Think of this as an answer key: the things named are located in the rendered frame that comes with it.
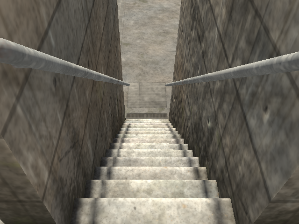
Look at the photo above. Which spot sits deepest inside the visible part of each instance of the stairs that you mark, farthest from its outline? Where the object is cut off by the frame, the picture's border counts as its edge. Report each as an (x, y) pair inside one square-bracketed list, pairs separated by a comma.
[(149, 176)]

